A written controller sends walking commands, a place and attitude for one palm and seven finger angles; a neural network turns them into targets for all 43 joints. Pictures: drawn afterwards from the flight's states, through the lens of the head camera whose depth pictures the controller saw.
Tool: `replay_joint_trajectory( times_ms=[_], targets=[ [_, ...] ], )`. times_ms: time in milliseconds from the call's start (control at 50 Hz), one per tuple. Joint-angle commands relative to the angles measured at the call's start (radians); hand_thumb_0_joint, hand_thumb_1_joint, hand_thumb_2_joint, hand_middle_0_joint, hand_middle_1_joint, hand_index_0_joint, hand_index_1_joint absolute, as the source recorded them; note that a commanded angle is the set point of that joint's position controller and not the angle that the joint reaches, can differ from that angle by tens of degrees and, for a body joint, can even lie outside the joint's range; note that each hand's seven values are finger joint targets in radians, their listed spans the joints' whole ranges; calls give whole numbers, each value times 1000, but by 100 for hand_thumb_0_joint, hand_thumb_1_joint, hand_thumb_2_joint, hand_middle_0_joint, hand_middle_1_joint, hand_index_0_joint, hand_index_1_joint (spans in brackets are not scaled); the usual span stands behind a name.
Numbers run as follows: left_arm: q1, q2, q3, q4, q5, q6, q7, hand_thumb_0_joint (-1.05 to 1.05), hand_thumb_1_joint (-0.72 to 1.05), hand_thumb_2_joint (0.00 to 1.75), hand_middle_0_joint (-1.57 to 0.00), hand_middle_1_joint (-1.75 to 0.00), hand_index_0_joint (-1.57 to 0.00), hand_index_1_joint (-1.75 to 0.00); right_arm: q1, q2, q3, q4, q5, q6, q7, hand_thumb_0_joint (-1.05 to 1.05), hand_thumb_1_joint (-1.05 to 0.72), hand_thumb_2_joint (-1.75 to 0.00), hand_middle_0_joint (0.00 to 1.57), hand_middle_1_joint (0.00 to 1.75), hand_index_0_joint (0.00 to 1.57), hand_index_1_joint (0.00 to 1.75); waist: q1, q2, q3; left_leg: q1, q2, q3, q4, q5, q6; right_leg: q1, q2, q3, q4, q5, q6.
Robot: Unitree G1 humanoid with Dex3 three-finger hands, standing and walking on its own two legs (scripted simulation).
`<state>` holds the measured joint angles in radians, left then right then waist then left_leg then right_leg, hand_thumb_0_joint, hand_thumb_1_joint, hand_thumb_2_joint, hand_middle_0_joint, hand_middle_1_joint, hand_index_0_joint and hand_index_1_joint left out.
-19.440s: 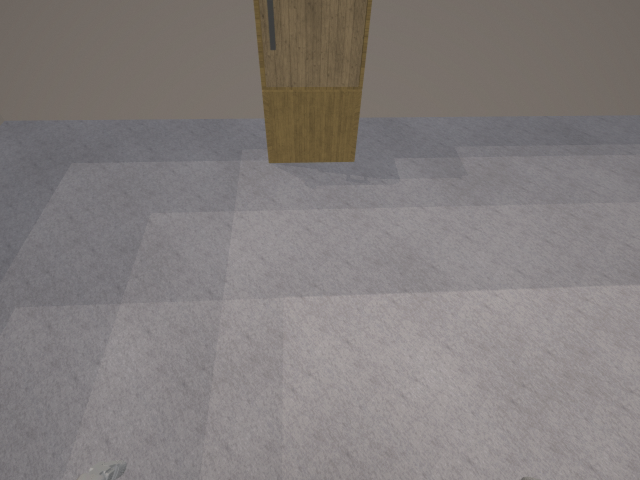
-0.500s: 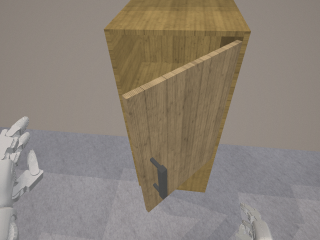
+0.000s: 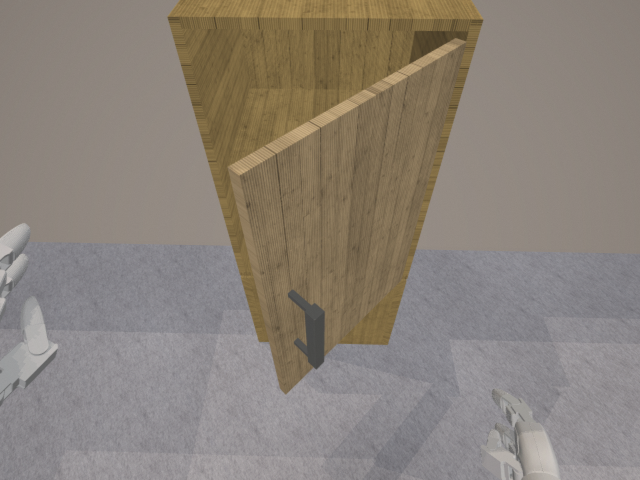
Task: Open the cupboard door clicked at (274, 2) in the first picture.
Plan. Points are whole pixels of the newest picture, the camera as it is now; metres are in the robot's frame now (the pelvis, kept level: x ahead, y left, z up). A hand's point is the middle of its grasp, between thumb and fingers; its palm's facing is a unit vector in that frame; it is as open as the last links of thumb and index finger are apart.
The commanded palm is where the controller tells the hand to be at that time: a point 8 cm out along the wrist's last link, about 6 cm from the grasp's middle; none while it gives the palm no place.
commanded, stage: step back with the hand held close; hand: left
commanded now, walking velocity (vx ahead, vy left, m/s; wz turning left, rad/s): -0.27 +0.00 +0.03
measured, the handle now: (306, 331) +0.35 +0.05 -0.09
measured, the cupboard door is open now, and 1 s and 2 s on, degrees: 47 47 47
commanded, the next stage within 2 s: stop stepping back and stand still in 1.44 s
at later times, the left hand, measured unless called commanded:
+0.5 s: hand out of the picture +0.12 +0.28 +0.15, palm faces +0.49 -0.74 -0.47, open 7.4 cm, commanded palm +0.05 +0.31 +0.17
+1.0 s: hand out of the picture +0.04 +0.28 +0.16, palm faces +0.57 -0.66 -0.48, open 7.4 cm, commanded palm -0.01 +0.30 +0.17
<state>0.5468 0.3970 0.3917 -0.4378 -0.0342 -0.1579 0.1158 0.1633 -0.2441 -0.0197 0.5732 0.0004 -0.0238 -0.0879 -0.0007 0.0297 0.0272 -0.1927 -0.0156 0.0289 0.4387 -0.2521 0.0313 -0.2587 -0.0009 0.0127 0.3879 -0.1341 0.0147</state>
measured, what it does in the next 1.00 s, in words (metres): walks backwards: right foot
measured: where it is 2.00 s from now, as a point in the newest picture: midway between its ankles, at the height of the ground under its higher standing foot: outside the picture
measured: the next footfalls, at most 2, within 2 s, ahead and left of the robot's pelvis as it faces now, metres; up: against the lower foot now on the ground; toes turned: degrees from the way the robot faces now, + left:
right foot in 0.98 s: -0.13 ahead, -0.11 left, +0.00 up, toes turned +10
left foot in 1.22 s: -0.16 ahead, +0.10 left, +0.00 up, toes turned +4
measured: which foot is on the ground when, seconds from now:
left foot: down 0.00-1.00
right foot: down 0.00-0.80, up 0.82-0.96, down 0.98-1.00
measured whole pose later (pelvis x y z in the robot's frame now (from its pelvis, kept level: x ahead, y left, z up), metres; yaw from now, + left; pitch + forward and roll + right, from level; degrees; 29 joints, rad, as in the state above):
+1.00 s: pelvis -0.13 -0.01 -0.03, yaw +5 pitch +3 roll -2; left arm 0.56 0.38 0.50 -0.53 -0.02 -0.28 0.18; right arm 0.17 -0.19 -0.03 0.66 -0.07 -0.15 -0.08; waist 0.03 0.01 0.00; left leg -0.56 0.05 0.06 0.64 -0.13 0.03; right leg -0.26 0.11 0.05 0.65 -0.47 -0.04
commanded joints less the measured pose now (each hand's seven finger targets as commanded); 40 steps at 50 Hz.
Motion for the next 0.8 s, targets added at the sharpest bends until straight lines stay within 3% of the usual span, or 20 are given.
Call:
replay_joint_trajectory(
  times_ms=[0,100,160,220,280,380,440,500,540,580,620,660,680,720,760,780],
  targets=[
    [17,193,171,-223,-5,-71,38,0,90,90,-20,-30,-20,-30,-89,-106,-36,-178,6,-41,-6,0,-90,-90,20,30,20,30,16,28,-199,-124,74,-49,-69,289,-8,239,-26,14,83,364,-7],
    [-9,178,168,-231,12,-80,42,0,90,90,-20,-30,-20,-30,-81,-121,-37,-189,4,-51,-8,0,-90,-90,20,30,20,30,16,63,-128,-338,106,-83,-129,4,32,291,0,21,158,213,5],
    [-51,160,155,-239,28,-85,48,0,90,90,-20,-30,-20,-30,-69,-124,-35,-194,-4,-62,-11,0,-90,-90,20,30,20,30,8,49,-73,-483,111,-108,-152,-236,50,310,4,38,190,117,3],
    [-89,158,156,-240,42,-98,52,0,90,90,-20,-30,-20,-30,-51,-130,-38,-189,-5,-78,-10,0,-90,-90,20,30,20,30,-1,25,-48,-540,103,-112,-115,-400,64,260,-10,75,170,-12,-3],
    [-112,167,162,-246,43,-111,54,0,90,90,-20,-30,-20,-30,-44,-128,-36,-181,-3,-94,-7,0,-90,-90,20,30,20,30,-5,-1,-55,-512,86,-112,-68,-415,59,194,-28,106,127,-99,-12],
    [-116,178,175,-260,38,-130,57,0,90,90,-20,-30,-20,-30,-43,-126,-30,-172,0,-115,-4,0,-90,-90,20,30,20,30,-3,37,-50,-540,91,-130,-90,-440,57,181,-12,86,147,-152,-7],
    [-96,188,198,-260,44,-142,58,0,90,90,-20,-30,-20,-30,-50,-130,-34,-172,3,-128,-3,0,-90,-90,20,30,20,30,3,94,-62,-638,121,-158,-129,-499,77,271,23,71,243,-80,2],
    [-71,192,221,-273,46,-156,52,0,90,90,-20,-30,-20,-30,-48,-131,-39,-174,3,-139,4,0,-90,-90,20,30,20,30,6,98,-76,-705,135,-159,-124,-508,90,333,42,90,330,44,3],
    [-61,192,226,-270,44,-160,49,0,90,90,-20,-30,-20,-30,-37,-128,-43,-168,2,-141,7,0,-90,-90,20,30,20,30,1,42,-90,-679,112,-129,-63,-478,79,303,19,127,307,87,-9],
    [-88,188,216,-259,41,-159,46,0,90,90,-20,-30,-20,-30,-35,-126,-47,-160,1,-142,9,0,-90,-90,20,30,20,30,-6,-31,-59,-635,74,-94,18,-485,61,197,-22,200,215,1,-24],
    [-112,193,205,-258,31,-155,47,0,90,90,-20,-30,-20,-30,-24,-121,-47,-143,-2,-140,15,0,-90,-90,20,30,20,30,-11,-97,-60,-509,32,-70,107,-420,33,48,-74,259,93,-106,-47],
    [-106,202,198,-264,18,-156,52,0,90,90,-20,-30,-20,-30,-28,-109,-44,-128,-2,-134,17,0,-90,-90,20,30,20,30,-17,-121,-76,-364,15,-68,125,-324,14,-71,-97,243,25,-163,-55],
    [-90,206,199,-268,13,-157,54,0,90,90,-20,-30,-20,-30,-25,-110,-46,-123,0,-128,18,0,-90,-90,20,30,20,30,-19,-117,-99,-326,15,-72,107,-306,12,-86,-87,215,22,-187,-47],
    [-65,208,215,-288,15,-164,58,0,90,90,-20,-30,-20,-30,-37,-120,-50,-134,1,-123,12,0,-90,-90,20,30,20,30,-17,-22,-110,-422,61,-113,3,-396,41,3,-35,159,111,-196,-18],
    [-43,197,234,-316,30,-170,63,0,90,90,-20,-30,-20,-30,-60,-128,-50,-150,-1,-130,3,0,-90,-90,20,30,20,30,-6,125,-125,-642,160,-214,-149,-520,88,215,44,83,356,-70,3],
    [-33,198,249,-339,36,-173,67,0,90,90,-20,-30,-20,-30,-70,-124,-52,-154,-7,-137,-1,0,-90,-90,20,30,20,30,3,171,-161,-686,222,-269,-199,-495,112,295,88,34,494,21,13]
  ],
)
